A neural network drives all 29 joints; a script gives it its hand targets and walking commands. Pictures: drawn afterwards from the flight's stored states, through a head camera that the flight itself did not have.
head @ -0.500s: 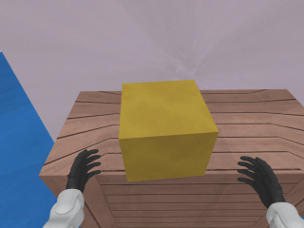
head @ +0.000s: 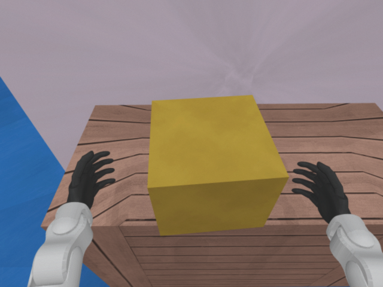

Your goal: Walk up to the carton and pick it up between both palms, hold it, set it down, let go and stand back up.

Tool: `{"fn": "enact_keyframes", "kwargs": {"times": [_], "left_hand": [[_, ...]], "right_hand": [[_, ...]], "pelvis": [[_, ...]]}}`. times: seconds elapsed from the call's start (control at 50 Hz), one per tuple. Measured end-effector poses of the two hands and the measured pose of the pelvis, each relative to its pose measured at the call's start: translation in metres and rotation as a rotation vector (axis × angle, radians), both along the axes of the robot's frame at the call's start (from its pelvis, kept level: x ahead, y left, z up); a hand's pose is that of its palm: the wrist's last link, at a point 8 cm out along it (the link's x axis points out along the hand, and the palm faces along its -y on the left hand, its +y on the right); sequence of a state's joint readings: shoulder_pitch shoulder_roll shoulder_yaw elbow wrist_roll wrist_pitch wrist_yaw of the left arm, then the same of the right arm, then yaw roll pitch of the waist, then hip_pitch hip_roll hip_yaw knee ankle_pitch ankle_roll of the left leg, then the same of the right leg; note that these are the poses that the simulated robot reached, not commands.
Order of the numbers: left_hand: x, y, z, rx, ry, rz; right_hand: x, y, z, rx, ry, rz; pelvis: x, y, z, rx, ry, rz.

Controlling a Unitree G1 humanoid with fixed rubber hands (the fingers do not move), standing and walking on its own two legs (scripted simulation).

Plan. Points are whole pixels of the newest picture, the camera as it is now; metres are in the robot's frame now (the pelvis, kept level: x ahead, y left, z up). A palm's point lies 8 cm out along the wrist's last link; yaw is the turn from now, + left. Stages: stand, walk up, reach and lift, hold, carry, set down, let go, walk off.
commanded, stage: reach and lift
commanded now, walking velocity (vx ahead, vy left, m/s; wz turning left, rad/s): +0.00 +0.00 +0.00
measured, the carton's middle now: (207, 163) +0.41 -0.03 +0.01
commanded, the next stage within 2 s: none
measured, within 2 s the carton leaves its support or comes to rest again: neither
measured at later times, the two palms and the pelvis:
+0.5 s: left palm (95, 149) +0.36 +0.20 +0.14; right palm (331, 155) +0.33 -0.25 +0.13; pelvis -0.03 +0.00 +0.00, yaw +0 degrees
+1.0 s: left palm (95, 124) +0.41 +0.20 +0.16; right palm (318, 124) +0.39 -0.25 +0.15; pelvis -0.01 +0.00 +0.00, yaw +0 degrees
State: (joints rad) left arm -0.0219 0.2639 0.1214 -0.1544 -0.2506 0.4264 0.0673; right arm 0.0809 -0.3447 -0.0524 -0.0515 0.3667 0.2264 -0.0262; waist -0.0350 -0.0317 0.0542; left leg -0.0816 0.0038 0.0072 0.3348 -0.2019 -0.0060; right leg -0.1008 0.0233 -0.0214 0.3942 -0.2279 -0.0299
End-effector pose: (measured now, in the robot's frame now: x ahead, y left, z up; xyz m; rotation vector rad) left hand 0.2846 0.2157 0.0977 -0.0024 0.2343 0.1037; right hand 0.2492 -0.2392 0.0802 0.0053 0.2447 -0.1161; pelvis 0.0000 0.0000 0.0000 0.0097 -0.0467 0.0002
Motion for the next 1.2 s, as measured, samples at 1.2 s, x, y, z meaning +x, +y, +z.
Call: {"fn": "enact_keyframes", "kwargs": {"times": [1.2], "left_hand": [[0.105, -0.019, -0.007, -0.010, 0.155, 0.012]], "right_hand": [[0.127, -0.017, 0.038, -0.037, 0.061, -0.018]], "pelvis": [[-0.026, 0.002, 0.000, -0.004, 0.148, -0.002]]}}
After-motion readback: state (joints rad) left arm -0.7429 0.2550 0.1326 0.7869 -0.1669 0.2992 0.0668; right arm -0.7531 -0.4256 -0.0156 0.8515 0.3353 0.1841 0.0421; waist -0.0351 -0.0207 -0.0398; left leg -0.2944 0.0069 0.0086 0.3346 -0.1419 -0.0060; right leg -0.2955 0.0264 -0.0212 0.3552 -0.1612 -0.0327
